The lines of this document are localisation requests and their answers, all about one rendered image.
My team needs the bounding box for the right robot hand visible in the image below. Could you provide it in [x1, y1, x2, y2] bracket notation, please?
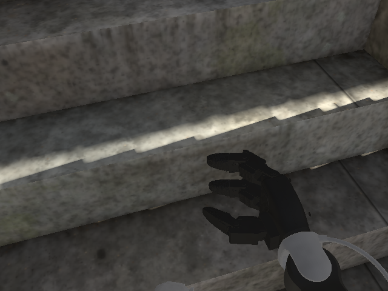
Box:
[202, 150, 311, 250]

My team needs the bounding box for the right robot forearm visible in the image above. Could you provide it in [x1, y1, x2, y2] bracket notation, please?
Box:
[278, 232, 348, 291]

